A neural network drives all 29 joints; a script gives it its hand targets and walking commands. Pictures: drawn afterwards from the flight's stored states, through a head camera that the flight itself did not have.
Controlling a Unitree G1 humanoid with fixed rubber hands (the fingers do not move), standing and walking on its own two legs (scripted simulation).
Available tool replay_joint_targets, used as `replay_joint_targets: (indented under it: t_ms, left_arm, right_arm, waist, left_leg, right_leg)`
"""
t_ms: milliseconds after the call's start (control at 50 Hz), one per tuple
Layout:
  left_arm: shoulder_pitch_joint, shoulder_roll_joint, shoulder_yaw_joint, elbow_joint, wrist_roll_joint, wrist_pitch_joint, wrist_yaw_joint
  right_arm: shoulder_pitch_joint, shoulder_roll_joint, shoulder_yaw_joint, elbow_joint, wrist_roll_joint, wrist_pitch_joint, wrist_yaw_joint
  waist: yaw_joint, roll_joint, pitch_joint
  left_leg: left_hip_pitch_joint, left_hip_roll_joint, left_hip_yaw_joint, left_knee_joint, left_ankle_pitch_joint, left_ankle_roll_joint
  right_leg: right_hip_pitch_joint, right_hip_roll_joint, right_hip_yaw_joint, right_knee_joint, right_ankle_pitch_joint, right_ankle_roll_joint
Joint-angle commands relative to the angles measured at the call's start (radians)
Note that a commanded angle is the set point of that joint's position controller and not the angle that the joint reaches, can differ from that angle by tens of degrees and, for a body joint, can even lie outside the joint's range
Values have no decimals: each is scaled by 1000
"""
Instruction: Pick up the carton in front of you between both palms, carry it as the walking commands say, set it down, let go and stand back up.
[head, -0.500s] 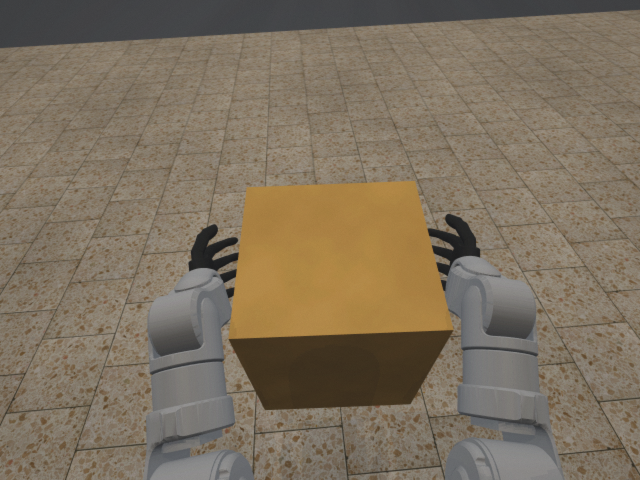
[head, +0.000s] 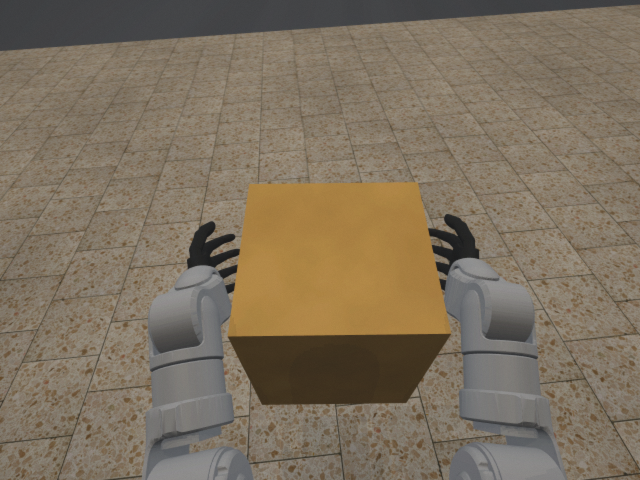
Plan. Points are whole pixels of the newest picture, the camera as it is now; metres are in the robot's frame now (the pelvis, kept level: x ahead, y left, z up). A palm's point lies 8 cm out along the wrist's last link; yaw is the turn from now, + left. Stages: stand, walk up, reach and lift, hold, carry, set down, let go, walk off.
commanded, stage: carry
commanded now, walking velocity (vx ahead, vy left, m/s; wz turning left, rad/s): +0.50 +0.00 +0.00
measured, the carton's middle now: (333, 302) +0.34 -0.01 +0.05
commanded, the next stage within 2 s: none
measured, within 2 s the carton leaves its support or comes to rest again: neither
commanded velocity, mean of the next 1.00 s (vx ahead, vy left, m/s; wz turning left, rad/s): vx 0.50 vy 0.00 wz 0.00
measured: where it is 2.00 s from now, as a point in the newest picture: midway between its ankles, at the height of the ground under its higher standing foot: (332, 256)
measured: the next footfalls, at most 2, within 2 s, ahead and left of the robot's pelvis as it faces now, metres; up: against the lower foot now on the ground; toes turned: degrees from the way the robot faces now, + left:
right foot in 0.02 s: +0.07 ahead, -0.09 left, +0.00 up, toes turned -4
left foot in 0.48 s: +0.43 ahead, +0.06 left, -0.14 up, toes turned +3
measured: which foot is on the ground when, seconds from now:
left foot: down 0.00-0.00, up 0.02-0.46, down 0.48-0.84, up 0.86-1.00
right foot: up 0.00-0.00, down 0.02-0.48, up 0.50-0.82, down 0.84-1.00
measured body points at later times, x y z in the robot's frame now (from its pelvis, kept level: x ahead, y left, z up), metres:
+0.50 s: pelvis +0.30 -0.01 -0.11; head +0.29 -0.01 +0.34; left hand +0.64 +0.15 +0.01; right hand +0.64 -0.17 +0.01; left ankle +0.40 +0.05 -0.85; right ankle +0.06 -0.09 -0.68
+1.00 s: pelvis +0.64 -0.07 -0.11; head +0.69 -0.08 +0.34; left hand +0.95 +0.10 -0.08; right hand +0.97 -0.21 -0.09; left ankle +0.54 +0.05 -0.76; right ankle +0.68 -0.14 -0.85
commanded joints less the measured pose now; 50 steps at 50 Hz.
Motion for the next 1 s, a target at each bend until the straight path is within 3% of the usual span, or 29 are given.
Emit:
replay_joint_targets:
  t_ms: [0,20,40,60,80,120,160,180,300,360,400,420,440,460,480,500,520,540,580,620,660,740,800,820,840,860,880,920,980]
  left_arm:
    - [-401,-700,-531,20,-81,-14,2]
    - [-412,-688,-540,32,-75,-18,7]
    - [-470,-721,-567,14,-102,-22,4]
    - [-540,-777,-620,-48,-155,-33,-11]
    - [-622,-816,-666,-126,-209,-45,-29]
    - [-677,-852,-715,-154,-253,-66,-52]
    - [-661,-847,-729,-178,-270,-85,-60]
    - [-629,-842,-726,-195,-270,-91,-60]
    - [-441,-706,-715,-206,-248,-89,-30]
    - [-402,-670,-703,-188,-231,-80,-22]
    - [-385,-651,-693,-161,-215,-67,-17]
    - [-391,-655,-690,-147,-208,-60,-15]
    - [-384,-656,-690,-146,-204,-55,-14]
    - [-428,-655,-688,-157,-200,-46,-11]
    - [-424,-647,-667,-145,-201,-34,-8]
    - [-427,-651,-653,-132,-209,-30,-1]
    - [-439,-678,-646,-174,-220,-37,3]
    - [-462,-682,-633,-174,-206,-44,6]
    - [-503,-724,-607,-190,-168,-67,0]
    - [-471,-745,-596,-161,-132,-95,-7]
    - [-438,-750,-600,-149,-116,-127,-12]
    - [-349,-782,-628,-95,-100,-178,-24]
    - [-296,-794,-639,-59,-101,-210,-36]
    - [-264,-787,-636,-51,-99,-220,-37]
    - [-236,-771,-628,-37,-91,-228,-34]
    - [-236,-741,-622,-25,-79,-234,-27]
    - [-209,-749,-620,-36,-95,-236,-28]
    - [-237,-796,-655,-77,-127,-243,-37]
    - [-260,-818,-706,-153,-168,-246,-56]
  right_arm:
    - [-569,772,596,-82,166,-23,-7]
    - [-530,754,575,-73,140,-17,-11]
    - [-532,734,532,-42,110,-17,-17]
    - [-533,757,514,-39,101,-20,-17]
    - [-519,796,518,-32,97,-26,-12]
    - [-539,810,525,-43,91,-46,-4]
    - [-547,810,545,-90,97,-66,3]
    - [-556,810,564,-124,107,-80,5]
    - [-432,667,558,-205,93,-81,-23]
    - [-398,621,539,-197,84,-64,-28]
    - [-375,590,519,-170,79,-48,-29]
    - [-359,575,505,-148,71,-40,-30]
    - [-345,562,501,-135,67,-34,-28]
    - [-351,555,483,-126,77,-27,-24]
    - [-367,537,484,-114,71,-26,-30]
    - [-374,551,501,-115,88,-28,-36]
    - [-405,591,509,-138,113,-38,-42]
    - [-423,655,535,-124,139,-41,-35]
    - [-551,780,629,-185,218,-69,-4]
    - [-583,828,680,-189,242,-98,18]
    - [-554,850,706,-174,254,-129,29]
    - [-431,850,716,-122,219,-176,33]
    - [-374,852,720,-101,193,-203,32]
    - [-354,833,716,-104,187,-209,28]
    - [-362,824,722,-112,184,-212,25]
    - [-321,831,711,-95,170,-213,22]
    - [-322,825,701,-94,165,-215,20]
    - [-309,844,672,-80,151,-221,16]
    - [-240,847,663,-84,127,-222,18]
  waist:
    - [204,-143,-269]
    - [108,-361,-259]
    - [98,-231,-276]
    - [103,-71,-212]
    - [91,-8,-189]
    - [68,-53,-187]
    - [83,-116,-208]
    - [110,-69,-178]
    - [184,-86,-154]
    - [185,-113,-105]
    - [156,-112,-72]
    - [100,-98,-99]
    - [4,-74,-175]
    - [-23,-12,-192]
    - [22,188,-277]
    - [-62,200,-410]
    - [-98,157,-470]
    - [-69,10,-374]
    - [-21,-36,-277]
    - [-9,7,-257]
    - [-14,72,-249]
    - [-44,118,-243]
    - [8,66,-289]
    - [45,40,-360]
    - [58,-88,-429]
    - [41,-316,-485]
    - [46,-291,-467]
    - [49,-126,-368]
    - [41,-117,-332]
  left_leg:
    - [-360,2,58,580,553,47]
    - [-609,-106,4,719,-28,27]
    - [-684,-57,-89,733,-78,48]
    - [-699,-20,-117,697,-53,48]
    - [-680,-2,-105,628,16,37]
    - [-582,12,-97,478,107,26]
    - [-590,22,-94,487,296,22]
    - [-657,22,-133,379,436,22]
    - [-434,-47,32,-93,905,64]
    - [-266,-62,64,-234,979,69]
    - [-212,-65,72,-340,925,77]
    - [-101,-66,86,-403,916,86]
    - [105,-64,128,-412,876,84]
    - [280,14,49,-355,880,108]
    - [653,232,-145,43,1416,179]
    - [814,332,-397,40,1291,302]
    - [769,346,-584,-104,767,361]
    - [575,304,-574,-199,516,326]
    - [281,288,-488,-196,587,331]
    - [125,247,-404,-253,473,322]
    - [116,194,-290,-237,629,286]
    - [125,120,-111,-230,845,180]
    - [138,90,12,-58,1061,97]
    - [61,74,44,98,981,63]
    - [-101,17,65,315,657,11]
    - [-355,-125,26,547,71,-17]
    - [-458,-99,-44,617,30,1]
    - [-508,-30,-49,538,106,12]
    - [-431,0,-29,311,186,-2]
  right_leg:
    - [547,-58,184,-194,52,-75]
    - [626,-252,658,-287,324,-200]
    - [642,-344,756,-286,173,-282]
    - [557,-346,735,-256,191,-275]
    - [494,-325,658,-263,172,-242]
    - [396,-286,538,-286,113,-202]
    - [427,-272,469,-268,232,-192]
    - [472,-225,419,-214,173,-161]
    - [375,-92,255,-118,40,-137]
    - [340,-61,218,-24,20,-108]
    - [399,-59,214,105,162,-98]
    - [405,-53,190,267,281,-91]
    - [328,-50,136,437,359,-70]
    - [152,-6,83,722,145,-47]
    - [-261,27,90,903,-415,-1]
    - [-446,37,154,986,-403,14]
    - [-522,-8,214,963,-223,-14]
    - [-494,-27,190,864,-155,-7]
    - [-412,-71,182,708,-130,10]
    - [-327,-92,161,566,-116,31]
    - [-296,-101,121,372,2,39]
    - [-63,-23,0,-32,143,28]
    - [262,44,-95,-269,283,12]
    - [476,1,-51,-292,291,4]
    - [664,-211,266,-295,367,-43]
    - [841,-433,681,-361,516,-180]
    - [864,-426,690,-379,469,-201]
    - [786,-376,516,-381,559,-138]
    - [704,-325,368,-444,604,-76]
